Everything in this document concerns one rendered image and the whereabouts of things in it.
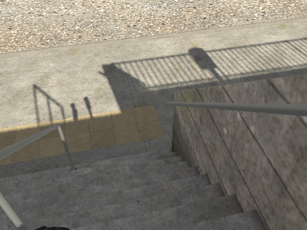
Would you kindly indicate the stairs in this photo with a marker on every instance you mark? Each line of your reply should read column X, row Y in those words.
column 153, row 190

